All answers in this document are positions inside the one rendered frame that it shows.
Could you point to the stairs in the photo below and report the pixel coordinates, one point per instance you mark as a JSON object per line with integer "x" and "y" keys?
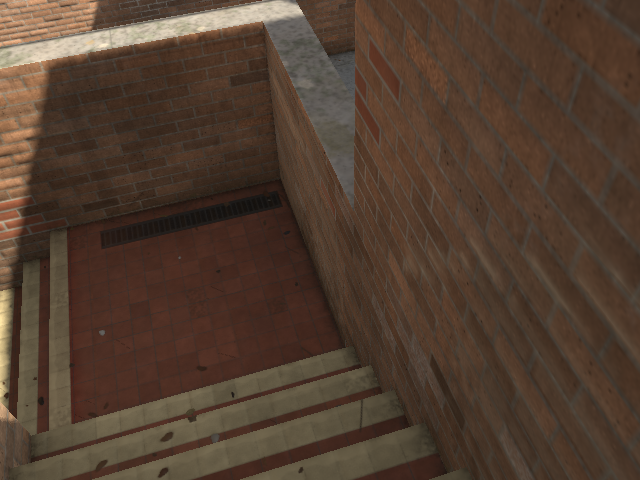
{"x": 24, "y": 347}
{"x": 320, "y": 418}

